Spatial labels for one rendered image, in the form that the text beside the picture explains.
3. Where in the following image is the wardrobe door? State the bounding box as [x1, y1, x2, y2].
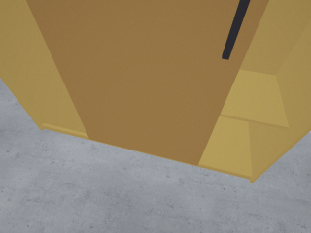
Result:
[0, 0, 86, 133]
[26, 0, 269, 166]

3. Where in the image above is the handle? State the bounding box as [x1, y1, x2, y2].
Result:
[222, 0, 251, 60]

